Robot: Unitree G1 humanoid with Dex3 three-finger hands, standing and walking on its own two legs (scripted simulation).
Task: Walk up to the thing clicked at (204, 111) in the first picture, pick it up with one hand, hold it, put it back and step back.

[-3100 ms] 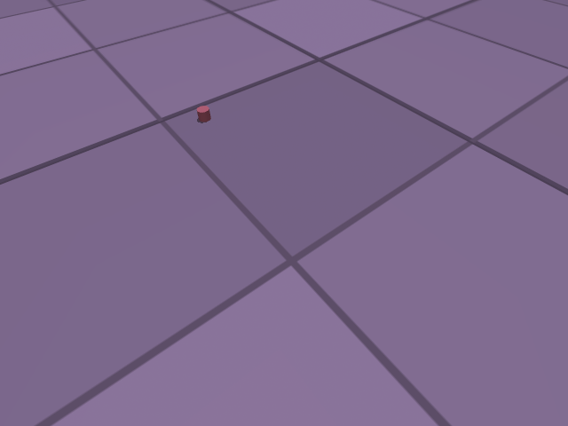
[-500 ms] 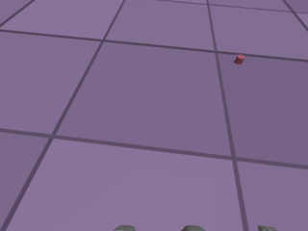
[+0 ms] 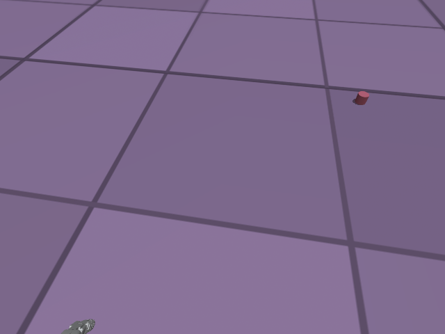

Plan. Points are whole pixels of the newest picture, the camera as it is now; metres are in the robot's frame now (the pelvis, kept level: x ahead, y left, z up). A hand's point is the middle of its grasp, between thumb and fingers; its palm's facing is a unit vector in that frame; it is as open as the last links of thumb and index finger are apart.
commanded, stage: walk up
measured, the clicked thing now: (361, 98) +1.79 -1.02 -0.74
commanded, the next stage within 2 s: stand in 0.18 s
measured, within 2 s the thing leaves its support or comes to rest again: neither
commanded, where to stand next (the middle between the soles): +0.05 -0.01 m, yaw -4 degrees
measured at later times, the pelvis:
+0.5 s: pelvis +0.00 -0.01 +0.01, yaw -1 degrees
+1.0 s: pelvis +0.00 -0.02 +0.01, yaw -2 degrees
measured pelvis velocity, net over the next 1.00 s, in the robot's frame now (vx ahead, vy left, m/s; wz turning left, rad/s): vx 0.00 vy -0.02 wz -0.03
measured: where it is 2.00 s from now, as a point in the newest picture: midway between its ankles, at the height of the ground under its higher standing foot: outside the picture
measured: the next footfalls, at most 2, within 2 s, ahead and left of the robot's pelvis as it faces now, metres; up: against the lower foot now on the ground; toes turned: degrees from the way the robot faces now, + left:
none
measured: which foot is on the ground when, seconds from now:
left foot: down 0.00-1.00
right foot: down 0.00-1.00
